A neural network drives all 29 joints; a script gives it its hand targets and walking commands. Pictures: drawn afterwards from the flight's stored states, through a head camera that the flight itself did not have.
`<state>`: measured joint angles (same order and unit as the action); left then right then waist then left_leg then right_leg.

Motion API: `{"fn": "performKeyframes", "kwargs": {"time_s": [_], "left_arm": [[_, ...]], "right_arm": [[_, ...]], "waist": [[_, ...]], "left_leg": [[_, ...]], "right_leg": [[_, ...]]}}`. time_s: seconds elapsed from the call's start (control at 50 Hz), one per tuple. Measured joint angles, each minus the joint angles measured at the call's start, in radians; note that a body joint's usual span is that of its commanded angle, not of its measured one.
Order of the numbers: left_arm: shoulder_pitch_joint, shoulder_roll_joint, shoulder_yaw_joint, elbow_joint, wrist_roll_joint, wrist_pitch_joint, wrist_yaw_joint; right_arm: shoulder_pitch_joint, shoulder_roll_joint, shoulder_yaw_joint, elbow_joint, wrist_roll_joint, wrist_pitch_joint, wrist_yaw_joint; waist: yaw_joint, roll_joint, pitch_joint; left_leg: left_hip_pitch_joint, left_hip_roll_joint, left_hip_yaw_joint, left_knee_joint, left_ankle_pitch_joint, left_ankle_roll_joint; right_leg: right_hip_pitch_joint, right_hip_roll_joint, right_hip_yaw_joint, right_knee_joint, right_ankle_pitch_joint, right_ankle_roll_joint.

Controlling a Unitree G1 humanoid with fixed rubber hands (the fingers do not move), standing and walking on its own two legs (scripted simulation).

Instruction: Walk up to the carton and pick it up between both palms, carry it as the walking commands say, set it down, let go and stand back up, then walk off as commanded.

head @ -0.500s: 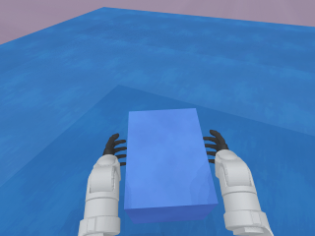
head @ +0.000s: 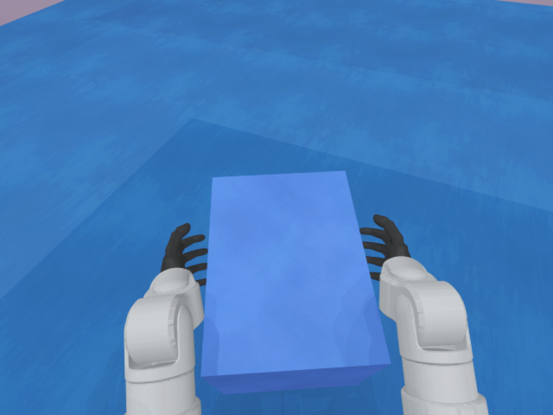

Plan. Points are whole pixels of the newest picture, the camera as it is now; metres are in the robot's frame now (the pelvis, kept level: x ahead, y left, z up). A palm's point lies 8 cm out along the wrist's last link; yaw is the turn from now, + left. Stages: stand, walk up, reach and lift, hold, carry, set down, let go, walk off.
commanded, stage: carry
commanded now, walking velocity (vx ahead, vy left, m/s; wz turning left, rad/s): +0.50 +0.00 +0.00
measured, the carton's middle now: (284, 281) +0.30 +0.02 +0.01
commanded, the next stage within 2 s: none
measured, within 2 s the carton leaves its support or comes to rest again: neither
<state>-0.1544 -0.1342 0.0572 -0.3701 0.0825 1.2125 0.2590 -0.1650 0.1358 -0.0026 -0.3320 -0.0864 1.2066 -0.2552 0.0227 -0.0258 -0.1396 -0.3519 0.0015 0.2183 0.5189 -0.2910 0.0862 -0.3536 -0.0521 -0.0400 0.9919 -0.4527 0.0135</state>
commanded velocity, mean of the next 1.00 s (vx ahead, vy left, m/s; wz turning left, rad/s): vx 0.50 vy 0.00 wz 0.00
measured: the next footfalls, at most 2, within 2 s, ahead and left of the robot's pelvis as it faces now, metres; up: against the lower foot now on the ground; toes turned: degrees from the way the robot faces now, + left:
right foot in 0.28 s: +0.34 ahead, -0.12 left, +0.00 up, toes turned -8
left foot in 0.68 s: +0.58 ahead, +0.11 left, +0.00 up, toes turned +17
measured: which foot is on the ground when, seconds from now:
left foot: down 0.00-0.28, up 0.30-0.66, down 0.68-1.00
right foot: up 0.00-0.26, down 0.28-0.72, up 0.74-1.00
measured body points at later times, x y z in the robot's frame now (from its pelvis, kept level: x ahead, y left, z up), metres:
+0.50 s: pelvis +0.30 -0.03 +0.01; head +0.32 -0.03 +0.46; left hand +0.56 +0.15 +0.09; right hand +0.60 -0.14 +0.09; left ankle +0.30 +0.08 -0.69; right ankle +0.31 -0.11 -0.73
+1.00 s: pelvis +0.63 +0.03 +0.02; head +0.64 +0.05 +0.47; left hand +0.91 +0.18 +0.10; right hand +0.90 -0.11 +0.11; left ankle +0.54 +0.10 -0.73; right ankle +0.72 -0.11 -0.68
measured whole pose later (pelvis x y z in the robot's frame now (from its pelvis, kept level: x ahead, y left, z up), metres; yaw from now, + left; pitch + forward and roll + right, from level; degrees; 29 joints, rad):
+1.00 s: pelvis +0.63 +0.03 +0.02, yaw +2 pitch +6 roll -2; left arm -0.15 -0.13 0.01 -0.42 0.12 1.21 0.25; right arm -0.12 0.13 -0.02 -0.44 -0.08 1.22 -0.22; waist -0.04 -0.01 -0.09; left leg -0.08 0.04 0.25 0.23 -0.25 0.03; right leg -0.61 -0.09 -0.11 0.72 -0.12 0.02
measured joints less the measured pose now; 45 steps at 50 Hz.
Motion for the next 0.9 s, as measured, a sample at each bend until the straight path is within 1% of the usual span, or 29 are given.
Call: {"fn": "performKeyframes", "kwargs": {"time_s": [0.02, 0.04, 0.06, 0.12, 0.16, 0.2, 0.24, 0.26, 0.28, 0.3, 0.32, 0.34, 0.36, 0.38, 0.4, 0.44, 0.5, 0.58, 0.64, 0.68, 0.7, 0.72, 0.74, 0.76, 0.78, 0.8, 0.82, 0.86, 0.9], "left_arm": [[0.004, 0.001, -0.005, 0.004, -0.004, 0.006, -0.001], [0.006, 0.001, -0.013, 0.007, -0.006, 0.008, -0.002], [0.008, 0.001, -0.02, 0.008, -0.006, 0.008, -0.004], [0.004, 0.0, -0.036, -0.001, 0.004, -0.005, 0.0], [-0.001, 0.0, -0.038, -0.018, 0.011, -0.011, 0.002], [-0.004, -0.001, -0.038, -0.039, 0.014, -0.009, -0.001], [-0.005, -0.001, -0.04, -0.052, 0.018, -0.002, -0.003], [-0.008, -0.001, -0.041, -0.056, 0.019, 0.003, -0.004], [-0.015, -0.002, -0.042, -0.054, 0.021, 0.009, -0.005], [-0.022, -0.003, -0.047, -0.038, 0.023, 0.007, -0.005], [-0.03, -0.004, -0.052, -0.015, 0.024, 0.006, -0.004], [-0.036, -0.005, -0.054, 0.006, 0.022, 0.009, -0.001], [-0.037, -0.006, -0.055, 0.022, 0.02, 0.013, 0.001], [-0.032, -0.005, -0.054, 0.032, 0.019, 0.017, 0.001], [-0.023, -0.004, -0.051, 0.035, 0.017, 0.02, 0.001], [-0.004, -0.001, -0.041, 0.024, 0.01, 0.022, -0.003], [0.012, 0.001, -0.037, -0.011, -0.003, 0.013, -0.011], [0.02, 0.002, -0.035, -0.05, -0.011, -0.005, -0.019], [0.016, 0.001, -0.037, -0.065, -0.009, 0.002, -0.022], [0.011, 0.001, -0.039, -0.071, -0.003, 0.017, -0.02], [0.005, 0.001, -0.033, -0.071, 0.002, 0.024, -0.019], [0.0, 0.001, -0.024, -0.062, 0.008, 0.03, -0.017], [-0.003, 0.0, -0.016, -0.049, 0.014, 0.035, -0.015], [-0.004, 0.0, -0.013, -0.034, 0.019, 0.041, -0.014], [-0.005, 0.0, -0.014, -0.02, 0.021, 0.047, -0.013], [-0.006, 0.0, -0.017, -0.01, 0.023, 0.051, -0.013], [-0.006, 0.0, -0.022, -0.001, 0.025, 0.05, -0.015], [-0.005, 0.0, -0.029, 0.006, 0.028, 0.04, -0.017], [-0.004, -0.001, -0.036, 0.0, 0.034, 0.023, -0.016]], "right_arm": [[0.012, -0.001, -0.004, -0.005, 0.002, 0.005, 0.001], [0.024, -0.002, -0.008, -0.013, 0.004, 0.008, 0.001], [0.033, -0.003, -0.011, -0.023, 0.006, 0.01, 0.0], [0.044, -0.004, -0.012, -0.068, 0.012, 0.016, -0.001], [0.042, -0.005, -0.008, -0.096, 0.015, 0.019, 0.0], [0.039, -0.004, -0.007, -0.114, 0.014, 0.02, 0.002], [0.035, -0.004, -0.006, -0.127, 0.013, 0.028, 0.003], [0.034, -0.004, -0.006, -0.132, 0.011, 0.033, 0.003], [0.033, -0.004, -0.008, -0.136, 0.009, 0.039, 0.003], [0.031, -0.004, -0.017, -0.133, 0.006, 0.042, 0.004], [0.028, -0.004, -0.026, -0.122, 0.002, 0.045, 0.004], [0.028, -0.004, -0.032, -0.11, -0.003, 0.05, 0.004], [0.029, -0.004, -0.036, -0.097, -0.006, 0.056, 0.005], [0.031, -0.004, -0.036, -0.085, -0.007, 0.059, 0.007], [0.034, -0.004, -0.032, -0.073, -0.008, 0.059, 0.009], [0.039, -0.005, -0.022, -0.058, -0.009, 0.052, 0.014], [0.04, -0.004, -0.016, -0.064, -0.014, 0.027, 0.018], [0.037, -0.004, -0.015, -0.097, -0.016, 0.013, 0.024], [0.036, -0.004, -0.014, -0.115, -0.018, 0.021, 0.025], [0.03, -0.004, -0.014, -0.117, -0.019, 0.032, 0.025], [0.024, -0.003, -0.01, -0.107, -0.019, 0.033, 0.026], [0.016, -0.002, -0.005, -0.082, -0.019, 0.028, 0.025], [0.008, -0.001, -0.002, -0.056, -0.018, 0.027, 0.023], [0.004, -0.001, -0.001, -0.035, -0.018, 0.031, 0.021], [0.006, -0.001, -0.003, -0.023, -0.017, 0.036, 0.02], [0.011, -0.001, -0.007, -0.019, -0.016, 0.04, 0.02], [0.018, -0.002, -0.01, -0.019, -0.013, 0.04, 0.019], [0.03, -0.003, -0.016, -0.03, -0.006, 0.036, 0.02], [0.038, -0.004, -0.019, -0.053, 0.003, 0.03, 0.025]], "waist": [[-0.006, 0.006, -0.002], [-0.013, 0.013, -0.003], [-0.021, 0.022, -0.002], [-0.048, 0.044, 0.008], [-0.061, 0.049, 0.015], [-0.065, 0.05, 0.018], [-0.066, 0.054, 0.018], [-0.065, 0.055, 0.019], [-0.064, 0.054, 0.018], [-0.056, 0.067, 0.018], [-0.044, 0.076, 0.02], [-0.037, 0.071, 0.023], [-0.029, 0.066, 0.029], [-0.021, 0.06, 0.035], [-0.012, 0.052, 0.041], [0.004, 0.039, 0.051], [0.022, 0.023, 0.06], [0.024, 0.016, 0.056], [0.018, 0.011, 0.045], [0.012, 0.009, 0.034], [0.008, -0.004, 0.028], [0.002, -0.025, 0.024], [-0.007, -0.03, 0.021], [-0.013, -0.026, 0.02], [-0.018, -0.02, 0.022], [-0.023, -0.014, 0.026], [-0.029, -0.01, 0.03], [-0.043, 0.0, 0.039], [-0.056, 0.009, 0.046]], "left_leg": [[0.031, 0.0, -0.004, -0.036, -0.004, -0.005], [0.065, 0.001, -0.01, -0.079, 0.007, -0.021], [0.098, 0.003, -0.016, -0.122, 0.014, -0.026], [0.194, 0.014, -0.034, -0.224, 0.019, -0.032], [0.251, 0.021, -0.042, -0.26, 0.003, -0.043], [0.305, 0.027, -0.046, -0.27, -0.033, -0.059], [0.352, 0.037, -0.052, -0.243, -0.092, -0.077], [0.368, 0.044, -0.056, -0.203, -0.135, -0.087], [0.369, 0.054, -0.059, -0.131, -0.188, -0.093], [0.337, 0.079, -0.062, -0.007, -0.235, -0.094], [0.27, 0.088, -0.092, 0.167, -0.231, -0.094], [0.187, 0.075, -0.127, 0.339, -0.215, -0.089], [0.109, 0.061, -0.15, 0.472, -0.196, -0.084], [0.04, 0.05, -0.158, 0.553, -0.167, -0.081], [-0.016, 0.045, -0.155, 0.583, -0.135, -0.08], [-0.097, 0.049, -0.137, 0.528, -0.088, -0.076], [-0.17, 0.058, -0.108, 0.328, -0.028, -0.075], [-0.196, 0.062, -0.073, 0.09, 0.105, -0.077], [-0.161, 0.058, -0.03, -0.019, 0.191, -0.08], [-0.102, 0.053, 0.011, -0.081, 0.2, -0.075], [-0.083, 0.045, 0.027, -0.07, 0.221, -0.039], [-0.082, 0.035, 0.045, -0.026, 0.191, -0.012], [-0.076, 0.033, 0.054, 0.001, 0.147, 0.003], [-0.061, 0.034, 0.057, 0.001, 0.112, 0.008], [-0.038, 0.036, 0.059, -0.018, 0.094, 0.005], [-0.011, 0.038, 0.059, -0.049, 0.099, -0.011], [0.018, 0.038, 0.059, -0.083, 0.1, -0.016], [0.078, 0.037, 0.056, -0.151, 0.099, -0.016], [0.134, 0.038, 0.048, -0.21, 0.095, -0.021]], "right_leg": [[-0.048, 0.003, -0.011, 0.053, 0.02, -0.003], [-0.087, 0.003, -0.024, 0.062, 0.046, -0.006], [-0.12, 0.002, -0.036, 0.037, 0.073, -0.008], [-0.191, 0.003, -0.067, -0.129, 0.16, -0.011], [-0.216, 0.004, -0.085, -0.262, 0.216, -0.012], [-0.224, 0.007, -0.109, -0.377, 0.261, -0.016], [-0.205, 0.013, -0.145, -0.471, 0.315, -0.021], [-0.181, 0.018, -0.168, -0.514, 0.336, -0.025], [-0.152, 0.022, -0.182, -0.537, 0.366, -0.042], [-0.147, 0.029, -0.193, -0.504, 0.405, -0.067], [-0.151, 0.033, -0.203, -0.454, 0.37, -0.085], [-0.139, 0.031, -0.203, -0.435, 0.308, -0.098], [-0.12, 0.029, -0.206, -0.438, 0.267, -0.102], [-0.094, 0.026, -0.208, -0.458, 0.258, -0.096], [-0.062, 0.024, -0.209, -0.489, 0.266, -0.087], [0.004, 0.022, -0.207, -0.556, 0.267, -0.079], [0.099, 0.017, -0.201, -0.645, 0.26, -0.068], [0.21, 0.01, -0.194, -0.697, 0.211, -0.04], [0.288, 0.001, -0.185, -0.681, 0.136, -0.012], [0.327, -0.009, -0.173, -0.624, 0.059, 0.012], [0.326, -0.028, -0.163, -0.56, 0.009, 0.022], [0.291, -0.059, -0.148, -0.451, -0.005, 0.023], [0.23, -0.064, -0.113, -0.305, -0.012, 0.022], [0.158, -0.053, -0.078, -0.16, -0.017, 0.019], [0.088, -0.041, -0.056, -0.043, -0.009, 0.013], [0.025, -0.032, -0.046, 0.033, 0.014, 0.01], [-0.028, -0.029, -0.042, 0.064, 0.047, 0.008], [-0.113, -0.029, -0.042, 0.04, 0.116, 0.006], [-0.177, -0.032, -0.045, -0.03, 0.178, 0.007]]}}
